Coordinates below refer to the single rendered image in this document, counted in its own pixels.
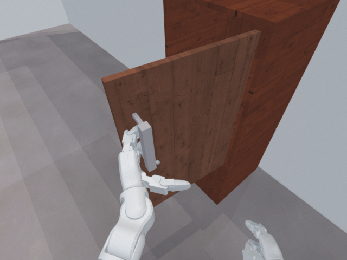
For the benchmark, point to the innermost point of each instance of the handle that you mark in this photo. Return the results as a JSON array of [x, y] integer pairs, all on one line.
[[146, 140]]

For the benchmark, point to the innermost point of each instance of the robot right hand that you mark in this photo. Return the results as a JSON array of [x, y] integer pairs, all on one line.
[[267, 247]]

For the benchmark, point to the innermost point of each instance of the robot left forearm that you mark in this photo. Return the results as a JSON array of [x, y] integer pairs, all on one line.
[[127, 239]]

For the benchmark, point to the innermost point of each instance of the robot left hand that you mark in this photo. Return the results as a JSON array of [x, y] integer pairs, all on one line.
[[130, 171]]

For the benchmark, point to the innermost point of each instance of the cupboard door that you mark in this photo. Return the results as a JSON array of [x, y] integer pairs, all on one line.
[[190, 100]]

